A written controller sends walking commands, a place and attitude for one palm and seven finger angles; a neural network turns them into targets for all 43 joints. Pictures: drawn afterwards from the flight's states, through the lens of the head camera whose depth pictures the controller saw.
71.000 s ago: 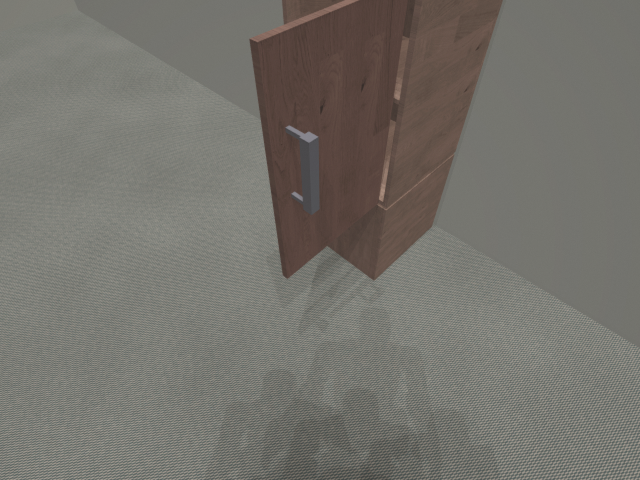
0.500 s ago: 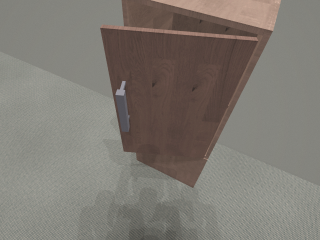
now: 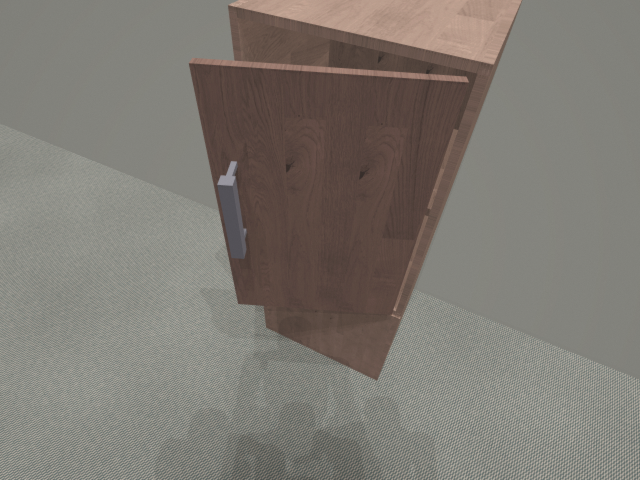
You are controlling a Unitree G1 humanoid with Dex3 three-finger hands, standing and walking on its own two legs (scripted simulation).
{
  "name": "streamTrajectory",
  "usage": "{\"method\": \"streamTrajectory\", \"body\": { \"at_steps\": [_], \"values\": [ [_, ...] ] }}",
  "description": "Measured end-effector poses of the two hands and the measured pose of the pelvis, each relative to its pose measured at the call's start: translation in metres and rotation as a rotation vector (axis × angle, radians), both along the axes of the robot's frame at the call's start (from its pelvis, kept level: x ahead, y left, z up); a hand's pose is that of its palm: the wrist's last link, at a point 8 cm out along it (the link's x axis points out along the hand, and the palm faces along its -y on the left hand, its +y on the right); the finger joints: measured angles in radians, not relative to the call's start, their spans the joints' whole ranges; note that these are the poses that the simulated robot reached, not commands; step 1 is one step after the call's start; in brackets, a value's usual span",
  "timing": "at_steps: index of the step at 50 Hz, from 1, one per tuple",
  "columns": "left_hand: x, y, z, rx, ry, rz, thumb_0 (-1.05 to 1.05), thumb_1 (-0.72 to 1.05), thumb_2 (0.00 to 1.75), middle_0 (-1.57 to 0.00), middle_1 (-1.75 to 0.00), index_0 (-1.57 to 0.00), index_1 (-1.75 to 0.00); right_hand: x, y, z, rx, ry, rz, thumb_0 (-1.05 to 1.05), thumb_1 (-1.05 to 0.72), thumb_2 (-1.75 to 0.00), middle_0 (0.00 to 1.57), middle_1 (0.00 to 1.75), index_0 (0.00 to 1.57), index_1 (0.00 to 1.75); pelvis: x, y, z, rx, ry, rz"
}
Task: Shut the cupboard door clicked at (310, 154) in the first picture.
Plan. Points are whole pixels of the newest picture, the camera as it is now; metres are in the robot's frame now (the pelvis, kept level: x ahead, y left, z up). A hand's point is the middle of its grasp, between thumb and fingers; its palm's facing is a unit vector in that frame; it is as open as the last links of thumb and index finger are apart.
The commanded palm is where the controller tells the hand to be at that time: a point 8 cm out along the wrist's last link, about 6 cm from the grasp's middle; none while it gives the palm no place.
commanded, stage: come to a stop and stand still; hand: left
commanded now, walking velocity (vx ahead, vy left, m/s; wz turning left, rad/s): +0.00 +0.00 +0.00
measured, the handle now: (236, 211) +0.54 +0.18 +0.00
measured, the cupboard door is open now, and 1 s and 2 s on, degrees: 23 23 23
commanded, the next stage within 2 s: look again from close up in 0.14 s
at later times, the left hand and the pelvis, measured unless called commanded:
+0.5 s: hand out of the picture +0.02 +0.18 -0.18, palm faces +0.02 -0.98 -0.20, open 7.4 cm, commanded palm none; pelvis +0.03 +0.01 -0.01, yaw +0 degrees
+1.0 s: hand (170, 403) +0.22 +0.21 -0.04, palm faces +0.24 -0.96 -0.14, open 7.2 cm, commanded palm +0.15 +0.25 -0.07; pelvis +0.03 +0.02 -0.02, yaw +2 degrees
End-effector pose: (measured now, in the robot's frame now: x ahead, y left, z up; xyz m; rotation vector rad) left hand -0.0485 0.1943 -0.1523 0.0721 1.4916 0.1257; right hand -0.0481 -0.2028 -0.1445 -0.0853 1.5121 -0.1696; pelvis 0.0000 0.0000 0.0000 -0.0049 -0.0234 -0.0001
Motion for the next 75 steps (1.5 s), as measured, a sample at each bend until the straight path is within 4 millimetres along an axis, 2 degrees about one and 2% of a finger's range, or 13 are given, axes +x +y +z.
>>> {"method": "streamTrajectory", "body": {
  "at_steps": [15, 31, 43, 45, 47, 50, 53, 56, 62, 64, 68, 72, 75],
  "values": [
    [0.001, -0.010, 0.000, -0.002, 0.007, -0.012, 0.00, 0.91, 0.90, -0.20, -0.30, -0.20, -0.29, 0.027, 0.005, -0.007, 0.021, -0.050, 0.025, 0.01, -0.92, -0.90, 0.20, 0.30, 0.20, 0.30, 0.007, -0.001, -0.004, -0.025, 0.015, -0.001],
    [0.103, 0.044, 0.004, 0.098, -0.176, -0.065, 0.00, 0.91, 0.90, -0.20, -0.30, -0.20, -0.29, 0.080, 0.000, -0.008, -0.024, -0.143, 0.044, 0.02, -0.94, -0.90, 0.20, 0.30, 0.20, 0.30, 0.038, 0.017, -0.008, 0.004, 0.026, -0.016],
    [0.119, 0.049, -0.001, 0.079, -0.162, -0.090, 0.00, 0.91, 0.90, -0.20, -0.30, -0.20, -0.29, 0.124, -0.011, 0.004, -0.075, -0.215, 0.066, 0.01, -0.92, -0.90, 0.20, 0.30, 0.20, 0.30, 0.049, 0.019, -0.006, -0.001, 0.025, -0.031],
    [0.146, 0.058, 0.019, 0.100, -0.337, 0.014, 0.01, 0.91, 0.90, -0.20, -0.30, -0.20, -0.30, 0.136, -0.014, 0.010, -0.110, -0.331, 0.071, 0.01, -0.91, -0.90, 0.20, 0.30, 0.20, 0.30, 0.044, 0.019, -0.010, -0.006, 0.019, -0.022],
    [0.187, 0.064, 0.061, 0.146, -0.653, 0.043, 0.01, 0.91, 0.90, -0.21, -0.31, -0.21, -0.30, 0.152, -0.018, 0.018, -0.137, -0.482, 0.080, 0.01, -0.91, -0.90, 0.20, 0.30, 0.20, 0.30, 0.040, 0.017, -0.013, 0.009, 0.020, -0.010],
    [0.238, 0.059, 0.127, 0.158, -1.044, 0.045, 0.01, 0.91, 0.90, -0.22, -0.33, -0.22, -0.32, 0.179, -0.023, 0.026, -0.112, -0.668, 0.120, 0.01, -0.91, -0.90, 0.20, 0.30, 0.20, 0.30, 0.035, 0.015, -0.019, 0.025, 0.040, 0.034],
    [0.267, 0.047, 0.162, 0.109, -1.353, 0.007, 0.01, 0.92, 0.90, -0.25, -0.36, -0.25, -0.36, 0.209, -0.029, 0.025, -0.094, -0.822, 0.160, 0.01, -0.91, -0.90, 0.20, 0.30, 0.20, 0.30, 0.027, 0.012, -0.035, 0.032, 0.078, 0.051],
    [0.266, 0.034, 0.157, 0.000, -1.511, -0.064, 0.00, 0.91, 0.90, -0.29, -0.41, -0.29, -0.40, 0.234, -0.036, 0.025, -0.097, -0.913, 0.187, 0.01, -0.91, -0.90, 0.20, 0.30, 0.20, 0.30, 0.022, 0.004, -0.053, 0.024, 0.132, 0.037],
    [0.217, 0.031, 0.073, -0.104, -1.333, -0.083, 0.00, 0.91, 0.90, -0.40, -0.52, -0.39, -0.51, 0.270, -0.048, 0.023, -0.138, -0.998, 0.258, 0.01, -0.91, -0.90, 0.20, 0.30, 0.20, 0.30, 0.016, -0.011, -0.090, 0.010, 0.195, 0.025],
    [0.201, 0.038, 0.061, -0.059, -1.286, -0.039, 0.01, 0.90, 0.90, -0.43, -0.55, -0.43, -0.55, 0.279, -0.049, 0.019, -0.148, -1.007, 0.291, 0.01, -0.91, -0.90, 0.20, 0.30, 0.20, 0.30, 0.018, -0.014, -0.098, -0.003, 0.213, 0.033],
    [0.197, 0.050, 0.090, 0.071, -1.426, -0.026, 0.02, 0.90, 0.90, -0.51, -0.63, -0.50, -0.63, 0.292, -0.041, 0.002, -0.136, -0.996, 0.334, 0.01, -0.91, -0.90, 0.20, 0.30, 0.20, 0.30, 0.023, -0.017, -0.108, -0.032, 0.241, 0.048],
    [0.227, 0.045, 0.128, 0.072, -1.615, -0.128, 0.02, 0.91, 0.90, -0.57, -0.71, -0.57, -0.70, 0.294, -0.027, -0.020, -0.087, -0.961, 0.321, 0.01, -0.91, -0.90, 0.20, 0.30, 0.20, 0.30, 0.027, -0.014, -0.111, -0.052, 0.265, 0.055],
    [0.257, 0.034, 0.124, -0.032, -1.550, -0.207, 0.01, 0.91, 0.90, -0.63, -0.77, -0.63, -0.76, 0.287, -0.018, -0.031, -0.049, -0.912, 0.253, 0.01, -0.91, -0.90, 0.20, 0.30, 0.20, 0.30, 0.031, -0.011, -0.108, -0.044, 0.281, 0.045]
  ]
}}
